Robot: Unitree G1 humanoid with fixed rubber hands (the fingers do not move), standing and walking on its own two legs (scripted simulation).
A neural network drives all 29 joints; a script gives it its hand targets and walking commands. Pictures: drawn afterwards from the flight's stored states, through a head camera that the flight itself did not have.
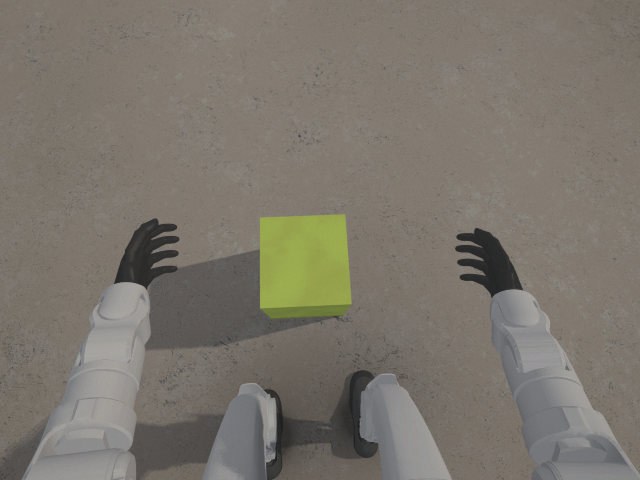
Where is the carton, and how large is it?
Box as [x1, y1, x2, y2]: [260, 214, 351, 318]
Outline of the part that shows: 344,214 260,218 260,308 271,318 342,315 350,305 351,301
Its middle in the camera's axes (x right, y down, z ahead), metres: -0.04 +0.09 +0.99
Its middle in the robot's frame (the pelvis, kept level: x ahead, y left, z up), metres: +0.47 +0.04 -0.57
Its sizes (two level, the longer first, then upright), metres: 0.210 0.200 0.250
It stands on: the floor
